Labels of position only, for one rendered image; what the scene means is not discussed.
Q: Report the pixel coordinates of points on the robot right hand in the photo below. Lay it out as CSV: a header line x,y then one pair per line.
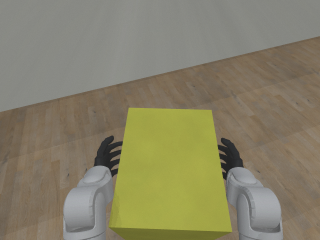
x,y
232,157

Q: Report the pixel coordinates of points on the robot left hand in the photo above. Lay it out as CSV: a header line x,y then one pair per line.
x,y
104,156

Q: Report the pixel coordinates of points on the carton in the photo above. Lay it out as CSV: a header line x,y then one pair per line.
x,y
169,183

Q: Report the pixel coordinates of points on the robot right forearm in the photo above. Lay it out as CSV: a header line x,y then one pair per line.
x,y
259,214

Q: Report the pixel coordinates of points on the robot left forearm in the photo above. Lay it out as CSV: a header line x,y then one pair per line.
x,y
84,209

